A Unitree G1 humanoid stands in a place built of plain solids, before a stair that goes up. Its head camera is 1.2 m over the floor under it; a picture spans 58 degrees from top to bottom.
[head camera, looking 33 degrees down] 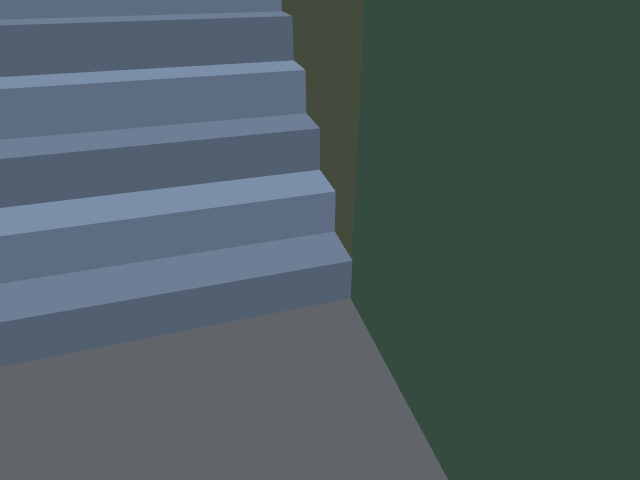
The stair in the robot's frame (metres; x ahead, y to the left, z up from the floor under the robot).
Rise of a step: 0.19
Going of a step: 0.23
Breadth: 1.48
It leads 16 degrees to the left of straight ahead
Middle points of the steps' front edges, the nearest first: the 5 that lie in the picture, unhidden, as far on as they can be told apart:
1.19 0.58 0.20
1.41 0.65 0.39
1.63 0.71 0.59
1.85 0.78 0.78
2.07 0.84 0.98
